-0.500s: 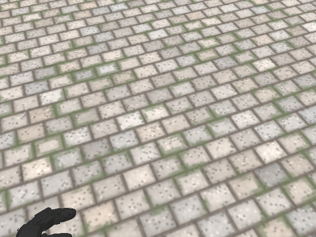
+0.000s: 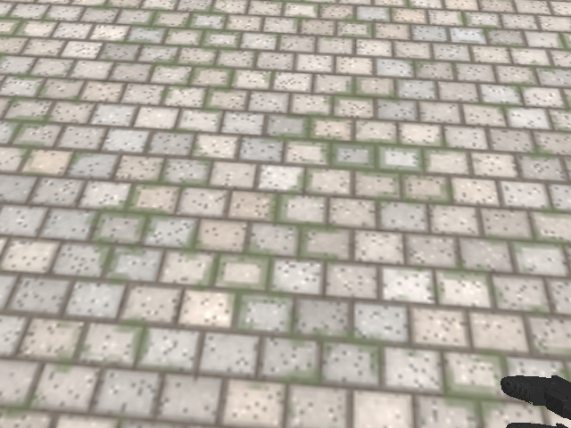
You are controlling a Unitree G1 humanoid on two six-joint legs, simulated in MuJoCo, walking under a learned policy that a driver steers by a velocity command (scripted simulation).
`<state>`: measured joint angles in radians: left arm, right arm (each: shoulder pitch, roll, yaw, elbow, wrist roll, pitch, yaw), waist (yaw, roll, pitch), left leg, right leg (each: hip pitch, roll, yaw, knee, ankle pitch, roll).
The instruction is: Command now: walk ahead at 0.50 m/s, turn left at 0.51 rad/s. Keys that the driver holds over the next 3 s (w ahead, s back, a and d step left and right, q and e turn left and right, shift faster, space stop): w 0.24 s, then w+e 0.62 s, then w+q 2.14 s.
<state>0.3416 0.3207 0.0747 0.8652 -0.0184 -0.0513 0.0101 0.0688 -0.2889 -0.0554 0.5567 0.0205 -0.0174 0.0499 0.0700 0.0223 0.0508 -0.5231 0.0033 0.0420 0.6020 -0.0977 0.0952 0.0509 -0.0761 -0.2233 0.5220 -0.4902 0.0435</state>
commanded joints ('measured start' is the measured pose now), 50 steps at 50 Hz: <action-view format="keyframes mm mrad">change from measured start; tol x32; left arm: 1 70 22 -25 -136 41 -42 -11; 21 -368 38 -29 -204 -5 -42 -64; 29 105 164 34 -136 -14 -30 -57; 50 26 127 22 -127 7 9 3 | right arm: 1 332 -318 -97 -1 3 -4 -27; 50 10 -120 -21 52 -19 -110 -28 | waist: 1 -105 266 -395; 21 -154 26 34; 28 -32 -308 -396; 50 -44 -135 -69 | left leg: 1 922 336 -799 -206 -202 312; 9 351 187 -299 -400 230 191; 20 520 216 -107 -440 134 105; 26 580 180 21 23 760 3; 28 -81 -85 -26 654 -407 -110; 29 -198 -51 -169 741 -454 -93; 50 123 -10 -50 -155 46 -45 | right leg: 1 -727 102 178 798 -117 -28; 16 -655 -29 235 143 655 -6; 23 -718 24 238 24 461 -102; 26 -325 133 159 0 424 -170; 29 343 -232 1013 -200 96 -404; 39 -301 -33 516 -312 557 -313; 50 -72 -88 524 -84 750 -211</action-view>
